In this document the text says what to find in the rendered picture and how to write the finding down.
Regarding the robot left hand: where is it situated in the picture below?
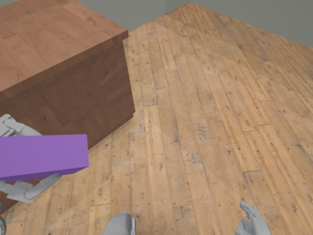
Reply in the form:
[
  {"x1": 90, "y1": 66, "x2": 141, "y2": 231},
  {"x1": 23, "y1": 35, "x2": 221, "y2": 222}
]
[{"x1": 0, "y1": 114, "x2": 62, "y2": 204}]

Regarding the sponge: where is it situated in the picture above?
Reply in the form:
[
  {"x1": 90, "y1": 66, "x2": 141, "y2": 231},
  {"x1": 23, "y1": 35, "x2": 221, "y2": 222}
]
[{"x1": 0, "y1": 134, "x2": 89, "y2": 183}]

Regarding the robot right hand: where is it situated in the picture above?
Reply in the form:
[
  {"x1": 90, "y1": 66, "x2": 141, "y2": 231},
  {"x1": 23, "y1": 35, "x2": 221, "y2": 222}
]
[{"x1": 235, "y1": 201, "x2": 272, "y2": 235}]

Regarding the table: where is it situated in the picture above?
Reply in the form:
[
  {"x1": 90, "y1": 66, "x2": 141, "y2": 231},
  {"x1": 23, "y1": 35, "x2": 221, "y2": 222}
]
[{"x1": 0, "y1": 0, "x2": 135, "y2": 215}]

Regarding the left robot thigh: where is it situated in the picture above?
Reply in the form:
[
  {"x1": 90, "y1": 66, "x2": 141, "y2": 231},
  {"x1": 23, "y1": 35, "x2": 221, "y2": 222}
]
[{"x1": 102, "y1": 213, "x2": 136, "y2": 235}]

